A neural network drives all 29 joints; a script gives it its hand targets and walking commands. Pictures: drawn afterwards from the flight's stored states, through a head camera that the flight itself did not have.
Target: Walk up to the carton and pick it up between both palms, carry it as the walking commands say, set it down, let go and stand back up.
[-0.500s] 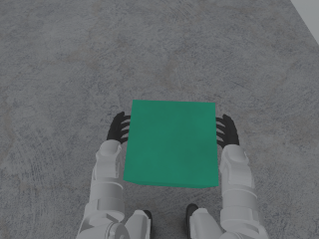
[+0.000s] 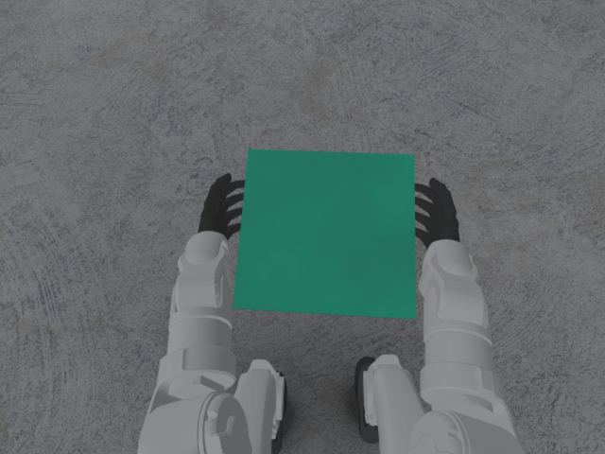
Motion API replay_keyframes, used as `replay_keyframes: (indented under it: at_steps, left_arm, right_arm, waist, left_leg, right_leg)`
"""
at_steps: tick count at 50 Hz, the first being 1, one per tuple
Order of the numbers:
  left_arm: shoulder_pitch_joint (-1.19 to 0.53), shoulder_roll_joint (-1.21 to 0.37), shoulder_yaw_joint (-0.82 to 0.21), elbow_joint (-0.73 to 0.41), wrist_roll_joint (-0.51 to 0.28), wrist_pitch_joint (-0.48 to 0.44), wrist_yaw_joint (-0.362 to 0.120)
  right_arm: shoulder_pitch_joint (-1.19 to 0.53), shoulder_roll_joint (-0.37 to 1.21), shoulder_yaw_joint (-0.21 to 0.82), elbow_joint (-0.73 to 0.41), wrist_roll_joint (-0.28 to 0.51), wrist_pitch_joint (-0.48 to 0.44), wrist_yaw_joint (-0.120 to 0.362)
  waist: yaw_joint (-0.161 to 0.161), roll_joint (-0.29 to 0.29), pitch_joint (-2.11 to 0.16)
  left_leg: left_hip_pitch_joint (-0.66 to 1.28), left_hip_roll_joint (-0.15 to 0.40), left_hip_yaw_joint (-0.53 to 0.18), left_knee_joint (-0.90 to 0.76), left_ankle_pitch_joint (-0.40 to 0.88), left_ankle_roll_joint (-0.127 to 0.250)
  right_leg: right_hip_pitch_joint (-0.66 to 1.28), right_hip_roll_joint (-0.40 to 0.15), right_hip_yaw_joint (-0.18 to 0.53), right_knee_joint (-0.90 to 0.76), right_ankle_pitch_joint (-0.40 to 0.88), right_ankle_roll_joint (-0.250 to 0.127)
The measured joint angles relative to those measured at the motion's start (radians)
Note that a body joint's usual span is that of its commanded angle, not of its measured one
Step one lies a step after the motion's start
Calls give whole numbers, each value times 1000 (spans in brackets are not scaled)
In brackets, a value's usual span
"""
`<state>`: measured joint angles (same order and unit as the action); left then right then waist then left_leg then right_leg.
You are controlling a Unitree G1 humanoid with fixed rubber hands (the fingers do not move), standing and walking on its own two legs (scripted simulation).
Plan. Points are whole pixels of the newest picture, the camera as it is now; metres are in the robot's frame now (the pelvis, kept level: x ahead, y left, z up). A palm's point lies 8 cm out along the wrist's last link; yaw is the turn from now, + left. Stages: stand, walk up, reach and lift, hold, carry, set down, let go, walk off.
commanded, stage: set down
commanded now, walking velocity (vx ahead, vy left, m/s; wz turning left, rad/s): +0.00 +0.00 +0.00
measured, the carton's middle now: (325, 247) +0.41 +0.00 -0.14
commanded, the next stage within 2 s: none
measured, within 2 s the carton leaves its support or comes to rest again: neither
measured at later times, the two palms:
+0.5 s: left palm (230, 232) +0.44 +0.15 -0.15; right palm (417, 241) +0.42 -0.15 -0.15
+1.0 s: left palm (242, 235) +0.46 +0.15 -0.24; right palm (404, 243) +0.44 -0.15 -0.24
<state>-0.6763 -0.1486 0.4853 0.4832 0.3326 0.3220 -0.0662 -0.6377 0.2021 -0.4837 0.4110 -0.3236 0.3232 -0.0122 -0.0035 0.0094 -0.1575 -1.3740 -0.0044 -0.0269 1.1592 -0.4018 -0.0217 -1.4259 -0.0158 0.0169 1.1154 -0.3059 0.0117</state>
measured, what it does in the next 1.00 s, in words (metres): lowers itself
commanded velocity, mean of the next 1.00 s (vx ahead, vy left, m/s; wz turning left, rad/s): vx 0.00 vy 0.00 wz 0.00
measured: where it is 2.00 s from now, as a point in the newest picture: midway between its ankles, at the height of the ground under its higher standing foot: (320, 421)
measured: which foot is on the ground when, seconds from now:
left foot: down 0.00-1.00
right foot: down 0.00-1.00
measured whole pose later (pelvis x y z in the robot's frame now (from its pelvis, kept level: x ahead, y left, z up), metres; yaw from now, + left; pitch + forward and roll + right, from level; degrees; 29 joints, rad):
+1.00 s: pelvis -0.03 +0.01 -0.16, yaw +1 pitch +48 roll +0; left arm -1.02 0.02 0.43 0.70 0.22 0.32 0.01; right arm -0.96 0.07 -0.51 0.57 -0.25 0.32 -0.08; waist -0.02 0.01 -0.19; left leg -2.05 -0.03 -0.04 1.73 -0.53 -0.03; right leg -2.10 0.00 0.04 1.67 -0.41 0.04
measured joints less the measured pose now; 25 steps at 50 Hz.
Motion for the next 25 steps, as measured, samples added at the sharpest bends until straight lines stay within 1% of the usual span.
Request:
replay_keyframes:
  at_steps: [10, 25]
  left_arm:
    - [-66, 50, -8, 64, -36, -6, -1]
    - [-172, 91, -30, 121, -69, -5, 37]
  right_arm:
    - [-39, -11, 14, 17, 26, 3, -42]
    - [-144, -62, 6, 69, 53, 2, -53]
  waist:
    - [7, 2, -48]
    - [3, -1, -63]
  left_leg:
    - [-170, -2, -11, 137, -40, -8]
    - [-380, -12, -4, 326, -89, -3]
  right_leg:
    - [-170, 3, -6, 134, -37, -3]
    - [-382, 4, 10, 316, -77, 9]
